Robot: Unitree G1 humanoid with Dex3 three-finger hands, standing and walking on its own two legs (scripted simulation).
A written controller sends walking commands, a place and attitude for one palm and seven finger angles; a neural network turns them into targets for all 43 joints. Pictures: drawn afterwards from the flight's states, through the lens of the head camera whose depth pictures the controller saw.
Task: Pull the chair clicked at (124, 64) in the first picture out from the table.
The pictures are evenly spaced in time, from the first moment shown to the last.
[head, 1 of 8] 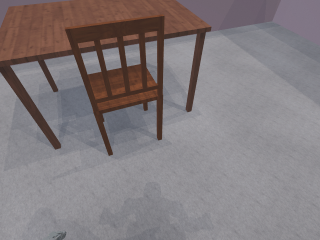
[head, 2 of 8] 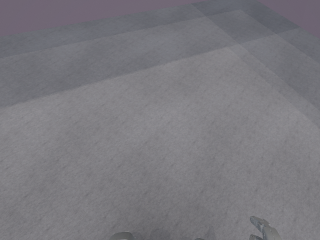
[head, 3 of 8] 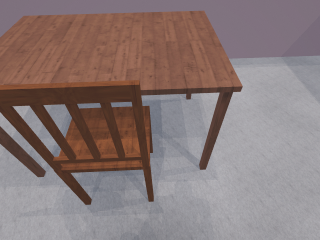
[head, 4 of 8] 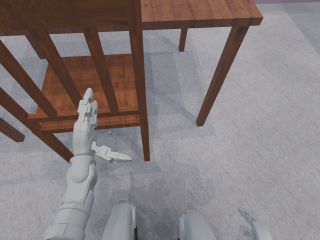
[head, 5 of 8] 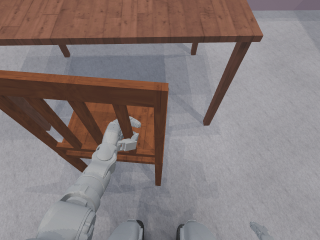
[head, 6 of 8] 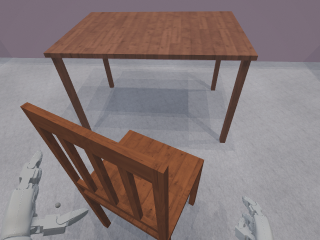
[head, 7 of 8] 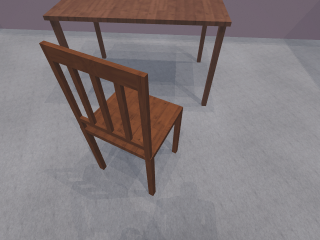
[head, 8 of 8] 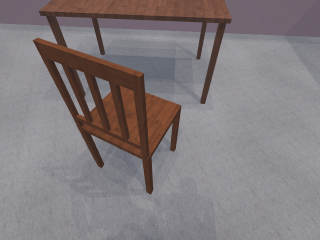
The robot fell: no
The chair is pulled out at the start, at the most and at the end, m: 0.00 0.58 0.58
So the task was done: yes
